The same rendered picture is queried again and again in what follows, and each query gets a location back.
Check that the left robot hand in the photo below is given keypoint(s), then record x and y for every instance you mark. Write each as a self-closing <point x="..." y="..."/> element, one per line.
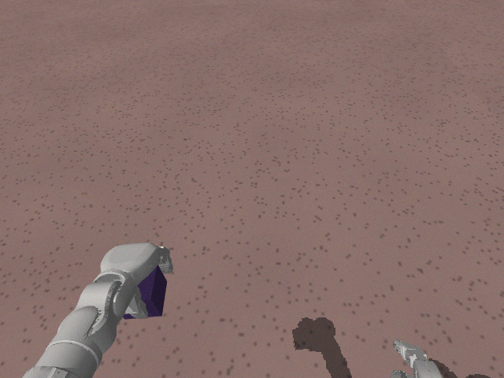
<point x="138" y="260"/>

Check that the left robot arm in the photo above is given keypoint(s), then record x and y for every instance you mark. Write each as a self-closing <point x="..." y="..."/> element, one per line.
<point x="89" y="330"/>

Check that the right robot hand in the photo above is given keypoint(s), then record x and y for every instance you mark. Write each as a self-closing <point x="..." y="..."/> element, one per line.
<point x="416" y="358"/>

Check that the cube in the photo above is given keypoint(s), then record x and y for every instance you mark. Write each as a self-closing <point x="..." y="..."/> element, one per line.
<point x="152" y="289"/>

